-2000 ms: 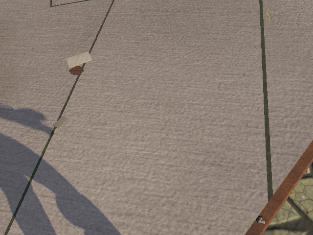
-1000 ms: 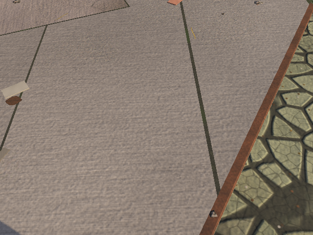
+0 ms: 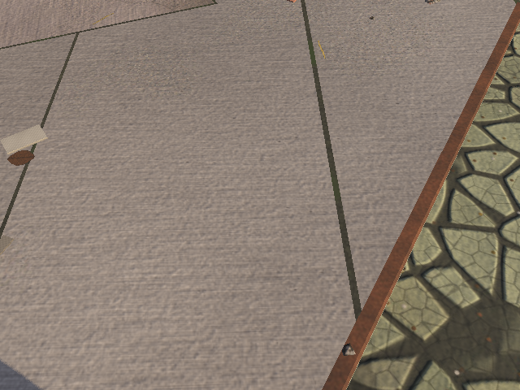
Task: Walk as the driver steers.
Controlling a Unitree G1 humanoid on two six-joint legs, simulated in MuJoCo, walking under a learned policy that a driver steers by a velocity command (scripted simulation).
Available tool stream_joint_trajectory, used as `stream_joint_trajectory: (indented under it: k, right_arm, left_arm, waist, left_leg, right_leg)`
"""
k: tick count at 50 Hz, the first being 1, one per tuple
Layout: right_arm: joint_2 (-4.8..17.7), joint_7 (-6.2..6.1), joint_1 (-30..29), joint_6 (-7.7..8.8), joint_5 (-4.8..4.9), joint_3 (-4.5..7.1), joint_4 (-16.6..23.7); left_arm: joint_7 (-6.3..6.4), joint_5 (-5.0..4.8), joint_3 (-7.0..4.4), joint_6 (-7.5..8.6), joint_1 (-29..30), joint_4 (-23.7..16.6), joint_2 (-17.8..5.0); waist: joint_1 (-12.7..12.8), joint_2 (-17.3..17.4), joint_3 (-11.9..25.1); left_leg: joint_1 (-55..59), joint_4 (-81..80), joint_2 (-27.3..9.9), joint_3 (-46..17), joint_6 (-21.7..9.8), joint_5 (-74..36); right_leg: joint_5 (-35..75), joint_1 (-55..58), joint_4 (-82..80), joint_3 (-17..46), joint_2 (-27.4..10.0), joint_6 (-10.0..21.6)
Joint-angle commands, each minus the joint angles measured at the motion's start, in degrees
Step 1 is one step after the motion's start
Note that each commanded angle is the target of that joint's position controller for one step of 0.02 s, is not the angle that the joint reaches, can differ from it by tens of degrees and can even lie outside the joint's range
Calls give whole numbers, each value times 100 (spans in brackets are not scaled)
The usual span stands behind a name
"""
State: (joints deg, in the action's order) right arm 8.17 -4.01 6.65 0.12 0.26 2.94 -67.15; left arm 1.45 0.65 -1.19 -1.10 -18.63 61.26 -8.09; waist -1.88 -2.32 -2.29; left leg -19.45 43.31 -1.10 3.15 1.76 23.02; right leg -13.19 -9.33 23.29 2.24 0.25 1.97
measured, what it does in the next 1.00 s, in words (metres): climbs: left foot 0.04 m higher, then right foot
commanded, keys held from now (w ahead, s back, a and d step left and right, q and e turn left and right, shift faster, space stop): w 1.00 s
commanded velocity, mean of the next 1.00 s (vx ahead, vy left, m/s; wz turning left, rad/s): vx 0.38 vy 0.00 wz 0.00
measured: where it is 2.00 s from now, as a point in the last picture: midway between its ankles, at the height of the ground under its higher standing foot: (226, 235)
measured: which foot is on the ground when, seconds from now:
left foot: down 0.00-0.06, up 0.08-0.28, down 0.30-0.80, up 0.82-1.00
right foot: down 0.00-0.32, up 0.34-0.78, down 0.80-1.00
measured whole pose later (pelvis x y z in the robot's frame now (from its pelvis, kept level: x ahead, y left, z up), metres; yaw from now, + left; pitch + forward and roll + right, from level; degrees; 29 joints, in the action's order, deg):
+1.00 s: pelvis +0.43 +0.04 +0.03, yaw +1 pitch +1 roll -2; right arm 15.5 -0.4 12.6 6.4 1.6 2.4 -53.6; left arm -2.5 0.2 -2.8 5.6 -12.3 54.1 -13.4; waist 0.9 1.6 -1.8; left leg -30.8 70.9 -6.0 -3.1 -3.0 18.2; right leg -6.5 -12.9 18.4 -4.6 4.9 4.9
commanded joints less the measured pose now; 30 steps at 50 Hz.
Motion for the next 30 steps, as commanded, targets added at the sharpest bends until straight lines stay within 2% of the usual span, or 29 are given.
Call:
stream_joint_trajectory:
  k: [1,2,3,4,5,6,8,10,12,13,14,15,16,17,18,19,20,21,23,26,28,29,30]
  right_arm:
    - [372,-3,126,28,-9,35,51]
    - [375,2,142,24,8,43,22]
    - [406,5,56,41,34,56,54]
    - [446,14,-84,98,62,60,149]
    - [493,43,-231,185,102,60,256]
    - [534,86,-391,267,156,64,350]
    - [520,187,-542,386,240,66,504]
    - [470,273,-563,464,234,47,621]
    - [391,331,-405,501,182,11,651]
    - [332,369,64,505,153,7,499]
    - [437,382,594,491,124,63,293]
    - [691,379,1228,463,101,165,115]
    - [1262,345,1828,484,69,314,85]
    - [1712,343,2747,569,-25,371,32]
    - [1302,338,2144,696,-117,172,177]
    - [1071,371,1736,770,-60,82,304]
    - [944,423,1391,812,-9,8,393]
    - [876,475,1217,826,-2,-46,435]
    - [719,505,1327,775,-53,-121,392]
    - [761,377,1852,737,-28,-160,290]
    - [783,294,1943,698,-33,-185,350]
    - [768,268,1881,667,-38,-206,447]
    - [767,248,2003,646,-19,-216,470]
  left_arm:
    - [20,3,-46,18,-590,10,-374]
    - [39,-29,-73,4,-685,28,-454]
    - [62,-71,-142,-5,-778,13,-690]
    - [77,-106,-216,8,-876,-14,-943]
    - [97,-109,-267,48,-918,-51,-1062]
    - [118,-83,-294,101,-1012,-70,-1066]
    - [131,-79,-304,201,-1148,-100,-991]
    - [117,-151,-289,247,-1093,-169,-907]
    - [104,-196,-292,236,-871,-280,-961]
    - [70,-207,-283,224,-686,-325,-989]
    - [48,-217,-272,238,-633,-388,-958]
    - [50,-199,-237,294,-484,-485,-904]
    - [93,-232,-144,383,-31,-773,-641]
    - [121,-221,-111,532,344,-1099,-469]
    - [45,-262,-170,694,358,-1085,-626]
    - [-44,-297,-144,750,337,-1057,-564]
    - [-69,-253,-158,772,307,-1016,-632]
    - [-64,-211,-227,770,361,-1019,-764]
    - [-92,-261,-294,673,314,-990,-849]
    - [-160,-207,-305,597,847,-1123,-753]
    - [-214,-174,-276,615,1441,-1341,-673]
    - [-249,-188,-235,621,1675,-1427,-600]
    - [-281,-216,-192,622,2055,-1556,-515]
  waist:
    - [10,-50,154]
    - [79,-127,110]
    - [188,-362,-43]
    - [279,-664,-264]
    - [351,-852,-444]
    - [437,-873,-566]
    - [481,-704,-600]
    - [427,-515,-489]
    - [256,-551,-358]
    - [-36,-556,-264]
    - [-246,-471,-167]
    - [-548,-252,-15]
    - [-883,915,33]
    - [-1145,2185,527]
    - [-718,1436,209]
    - [-444,1047,-188]
    - [-198,562,-350]
    - [-58,414,-417]
    - [101,713,-359]
    - [71,543,-382]
    - [10,501,-392]
    - [-9,481,-394]
    - [-132,555,-446]
  left_leg:
    - [38,-589,-121,-170,-207,-519]
    - [-84,-390,14,11,-211,-26]
    - [-430,-15,156,205,-218,486]
    - [-897,382,154,246,-271,704]
    - [-1281,807,54,132,-363,728]
    - [-1689,1228,-59,0,-454,893]
    - [-2470,1737,-260,-168,-619,1156]
    - [-2489,1410,-331,-156,-686,1074]
    - [-1614,612,-206,74,-661,869]
    - [-624,234,74,495,-691,540]
    - [440,10,288,620,-673,144]
    - [1371,-232,295,410,-735,28]
    - [1841,-1526,-768,-1543,-1219,1393]
    - [2597,-3068,-2136,-4923,-2189,2418]
    - [2327,-3268,-2359,-5489,-2180,2432]
    - [1962,-3120,-2231,-4698,-1950,2044]
    - [1654,-3033,-2012,-3847,-1719,1279]
    - [1344,-3077,-1822,-3165,-1512,438]
    - [1155,-3322,-1298,-2019,-1211,-652]
    - [1680,-3538,-1073,-1238,-1166,-2295]
    - [1745,-3643,-891,-833,-1099,-2712]
    - [1507,-3694,-700,-518,-1032,-2704]
    - [1351,-3812,-643,-389,-963,-2661]
  right_leg:
    - [174,-42,-572,433,-421,40]
    - [-991,-36,-743,572,-445,145]
    - [-2183,-28,-988,957,-642,358]
    - [-3034,1,-1277,1579,-1055,636]
    - [-3354,33,-1501,2143,-1441,895]
    - [-3299,142,-1629,2485,-1669,1081]
    - [-2944,560,-1639,2681,-1859,1213]
    - [-2482,606,-1578,2337,-1747,1076]
    - [-2186,18,-1485,1768,-1461,894]
    - [-2170,-695,-1256,1284,-1193,808]
    - [-2164,-1483,-1030,1045,-979,771]
    - [-1718,-2090,-476,781,-745,638]
    - [-748,-2868,1320,-126,-47,243]
    - [-1785,-3914,3690,-63,535,-5]
    - [-1516,-4456,4928,860,255,128]
    - [-985,-4732,5207,764,-13,276]
    - [-376,-4600,5104,534,-300,328]
    - [63,-4349,4835,453,-484,328]
    - [452,-3747,4377,230,-590,290]
    - [838,-3935,3786,-72,-560,190]
    - [1348,-3875,2940,-264,-485,97]
    - [1682,-3488,2283,-426,-395,45]
    - [1888,-3139,1727,-570,-289,5]
Velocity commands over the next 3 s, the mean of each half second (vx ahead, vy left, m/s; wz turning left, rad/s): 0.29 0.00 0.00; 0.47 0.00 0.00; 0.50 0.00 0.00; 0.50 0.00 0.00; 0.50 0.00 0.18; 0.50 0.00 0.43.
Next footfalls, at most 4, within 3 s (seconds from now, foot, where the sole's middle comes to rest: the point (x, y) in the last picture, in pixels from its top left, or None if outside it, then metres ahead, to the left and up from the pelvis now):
0.30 left None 0.11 0.16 -0.74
0.80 right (282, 380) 0.51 -0.04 -0.74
1.32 left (187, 281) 0.80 0.22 -0.74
1.90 right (260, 193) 1.12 0.00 -0.74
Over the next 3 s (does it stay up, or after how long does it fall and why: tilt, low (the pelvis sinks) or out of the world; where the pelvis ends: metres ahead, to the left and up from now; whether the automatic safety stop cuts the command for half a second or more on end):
stays up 1.57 0.18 0.02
